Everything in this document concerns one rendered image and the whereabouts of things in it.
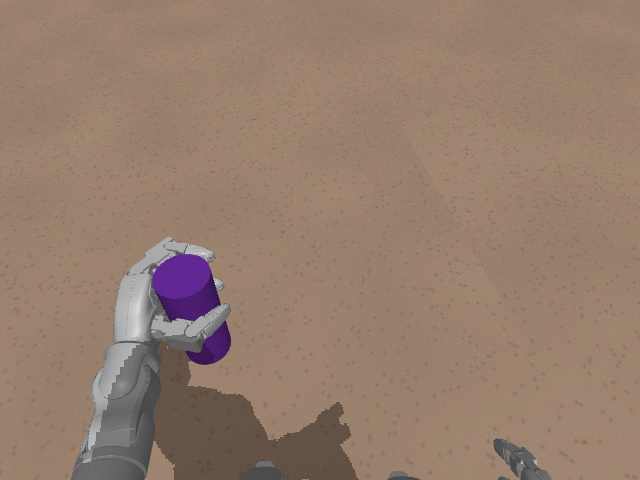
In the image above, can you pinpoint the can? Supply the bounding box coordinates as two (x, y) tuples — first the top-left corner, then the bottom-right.
(152, 254), (231, 365)

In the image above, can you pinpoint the right robot hand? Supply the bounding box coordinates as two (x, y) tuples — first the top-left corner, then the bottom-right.
(493, 438), (553, 480)

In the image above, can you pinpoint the left robot hand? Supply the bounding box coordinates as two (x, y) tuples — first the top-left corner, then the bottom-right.
(113, 237), (231, 353)

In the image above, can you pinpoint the left robot arm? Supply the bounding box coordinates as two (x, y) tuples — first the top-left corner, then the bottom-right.
(71, 341), (161, 480)

